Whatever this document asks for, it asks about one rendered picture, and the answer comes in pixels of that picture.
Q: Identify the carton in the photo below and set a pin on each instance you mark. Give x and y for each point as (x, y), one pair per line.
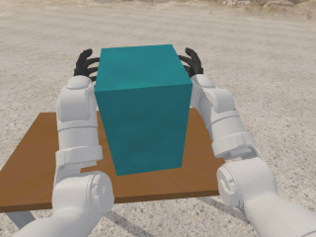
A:
(144, 95)

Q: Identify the right robot hand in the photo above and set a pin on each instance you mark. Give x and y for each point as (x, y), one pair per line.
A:
(194, 62)

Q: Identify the left robot forearm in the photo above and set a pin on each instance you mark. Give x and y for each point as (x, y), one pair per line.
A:
(77, 126)

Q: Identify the right robot forearm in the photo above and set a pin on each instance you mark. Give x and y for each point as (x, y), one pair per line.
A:
(227, 132)

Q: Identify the left robot hand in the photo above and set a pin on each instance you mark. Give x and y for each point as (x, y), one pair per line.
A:
(83, 63)

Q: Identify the robot left upper arm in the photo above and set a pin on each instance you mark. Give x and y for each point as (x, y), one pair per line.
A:
(79, 201)

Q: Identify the robot right upper arm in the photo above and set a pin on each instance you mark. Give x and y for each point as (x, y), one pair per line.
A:
(249, 185)

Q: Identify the table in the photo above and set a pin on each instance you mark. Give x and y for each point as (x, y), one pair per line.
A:
(27, 178)

